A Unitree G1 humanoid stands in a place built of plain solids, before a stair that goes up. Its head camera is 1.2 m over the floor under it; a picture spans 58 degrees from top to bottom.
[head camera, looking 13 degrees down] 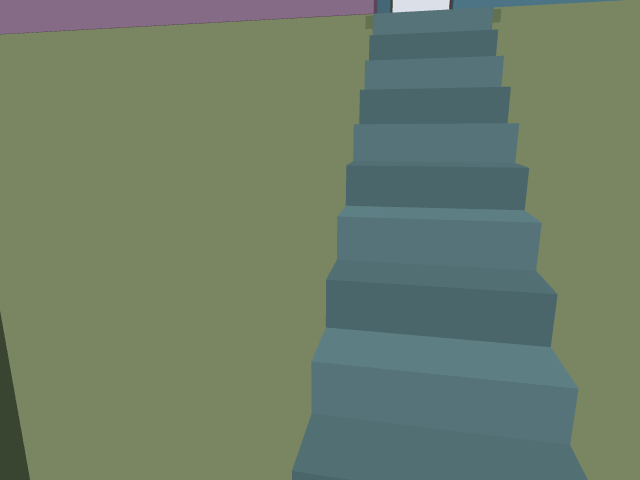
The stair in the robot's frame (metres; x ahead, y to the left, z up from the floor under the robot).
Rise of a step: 0.18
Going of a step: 0.24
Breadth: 0.74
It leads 11 degrees to the right of straight ahead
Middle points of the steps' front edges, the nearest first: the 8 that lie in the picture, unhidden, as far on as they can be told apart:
1.12 -0.34 0.55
1.36 -0.38 0.73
1.59 -0.43 0.91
1.83 -0.48 1.09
2.06 -0.52 1.27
2.30 -0.57 1.45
2.54 -0.62 1.64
2.77 -0.66 1.82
